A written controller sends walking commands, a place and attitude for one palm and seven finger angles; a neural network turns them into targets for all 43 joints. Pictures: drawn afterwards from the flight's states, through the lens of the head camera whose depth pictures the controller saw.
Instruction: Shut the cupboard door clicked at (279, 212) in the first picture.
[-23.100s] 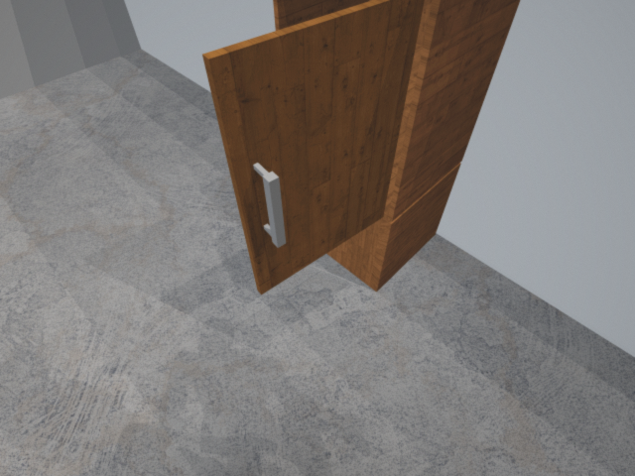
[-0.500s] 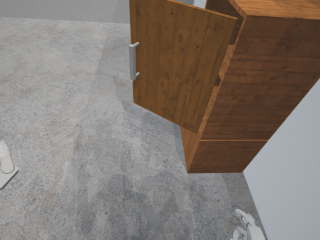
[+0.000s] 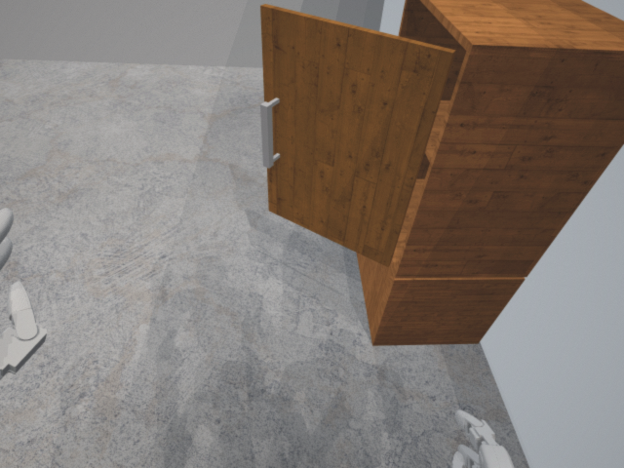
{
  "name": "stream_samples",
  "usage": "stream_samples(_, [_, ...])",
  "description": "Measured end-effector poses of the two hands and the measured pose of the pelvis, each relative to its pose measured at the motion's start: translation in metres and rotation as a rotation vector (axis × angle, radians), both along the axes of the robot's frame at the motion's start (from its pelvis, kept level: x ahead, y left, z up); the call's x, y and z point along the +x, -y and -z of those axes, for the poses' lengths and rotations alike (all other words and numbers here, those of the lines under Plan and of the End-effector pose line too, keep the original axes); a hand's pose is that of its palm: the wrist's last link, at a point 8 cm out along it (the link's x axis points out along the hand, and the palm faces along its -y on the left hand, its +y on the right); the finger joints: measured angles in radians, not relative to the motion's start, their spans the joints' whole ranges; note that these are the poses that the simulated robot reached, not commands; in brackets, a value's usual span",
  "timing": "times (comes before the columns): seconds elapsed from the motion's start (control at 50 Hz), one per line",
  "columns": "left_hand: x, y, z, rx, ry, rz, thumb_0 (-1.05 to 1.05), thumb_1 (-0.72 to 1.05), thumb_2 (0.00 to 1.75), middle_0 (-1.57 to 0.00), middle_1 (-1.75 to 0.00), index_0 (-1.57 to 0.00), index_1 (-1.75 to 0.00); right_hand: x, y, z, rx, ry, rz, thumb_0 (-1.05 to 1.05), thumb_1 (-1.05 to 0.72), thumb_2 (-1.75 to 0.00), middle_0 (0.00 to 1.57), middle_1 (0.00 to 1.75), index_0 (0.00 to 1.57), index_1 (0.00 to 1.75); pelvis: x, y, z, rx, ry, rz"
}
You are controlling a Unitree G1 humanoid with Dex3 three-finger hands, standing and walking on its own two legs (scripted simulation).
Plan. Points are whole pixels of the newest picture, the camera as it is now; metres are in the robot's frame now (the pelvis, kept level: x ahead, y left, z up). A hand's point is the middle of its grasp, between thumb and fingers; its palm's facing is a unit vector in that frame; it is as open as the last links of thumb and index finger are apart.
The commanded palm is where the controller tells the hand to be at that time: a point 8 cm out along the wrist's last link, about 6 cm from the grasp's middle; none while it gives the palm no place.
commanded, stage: stop stepping back and stand still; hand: left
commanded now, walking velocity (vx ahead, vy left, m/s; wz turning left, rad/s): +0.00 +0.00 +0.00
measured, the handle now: (271, 133) +0.91 +0.13 -0.04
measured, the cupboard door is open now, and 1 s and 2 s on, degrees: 56 56 56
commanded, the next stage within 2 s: let the arm hang, fingers relaxed in 0.08 s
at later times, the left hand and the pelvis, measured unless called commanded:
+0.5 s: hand out of the picture +0.06 +0.18 -0.19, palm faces -0.04 -0.99 -0.14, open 7.2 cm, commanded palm none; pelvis +0.01 +0.00 -0.01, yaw +0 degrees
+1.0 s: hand out of the picture +0.04 +0.21 -0.17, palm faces +0.02 -0.96 -0.29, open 7.4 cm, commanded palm none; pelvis +0.03 -0.01 +0.00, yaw +0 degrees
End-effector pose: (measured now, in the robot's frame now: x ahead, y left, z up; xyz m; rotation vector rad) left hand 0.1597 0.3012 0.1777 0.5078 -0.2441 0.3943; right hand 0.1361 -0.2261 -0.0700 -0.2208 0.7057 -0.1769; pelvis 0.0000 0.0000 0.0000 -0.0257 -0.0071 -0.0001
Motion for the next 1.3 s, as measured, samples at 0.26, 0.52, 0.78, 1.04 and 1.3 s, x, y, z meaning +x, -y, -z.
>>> stream_samples(0.26, [0.021, -0.012, 0.087, -0.126, -0.319, -0.05, 0.0, 0.89, 0.9, -0.2, -0.3, -0.2, -0.3, 0.029, 0.01, 0.022, 0.002, -0.049, -0.093, 0.01, -0.9, -0.89, 0.21, 0.3, 0.21, 0.3, 0.007, -0.006, 0.009, -0.016, 0.013, -0.008])
stream_samples(0.52, [-0.12, 0.075, 0.341, -0.578, -1.503, -0.079, 0.01, 0.95, 0.9, -0.21, -0.3, -0.21, -0.3, -0.086, 0.051, 0.046, -0.087, -0.535, 0.076, 0.0, -0.91, -0.89, 0.2, 0.3, 0.21, 0.3, 0.015, -0.002, 0.011, 0.002, 0.006, -0.005])
stream_samples(0.78, [-0.206, 0.044, 0.313, -0.546, -1.705, -0.333, 0.01, 0.92, 0.9, -0.2, -0.3, -0.2, -0.3, -0.123, 0.038, 0.065, 0.014, -0.703, 0.125, 0.0, -0.91, -0.89, 0.2, 0.3, 0.21, 0.3, 0.025, 0.006, 0.001, 0.004, 0.022, -0.003])
stream_samples(1.04, [-0.113, 0.052, 0.31, -0.498, -1.482, -0.223, 0.0, 0.91, 0.9, -0.2, -0.3, -0.2, -0.3, -0.06, 0.036, 0.067, 0.048, -0.539, 0.077, 0.0, -0.91, -0.89, 0.2, 0.3, 0.21, 0.3, 0.032, 0.011, -0.001, 0.018, 0.037, 0.005])
stream_samples(1.3, [-0.072, 0.071, 0.314, -0.515, -1.447, -0.145, 0.0, 0.9, 0.9, -0.2, -0.3, -0.2, -0.3, -0.057, 0.052, 0.059, 0.006, -0.562, 0.1, 0.0, -0.91, -0.89, 0.2, 0.3, 0.21, 0.3, 0.043, 0.016, -0.003, 0.02, 0.029, 0.009])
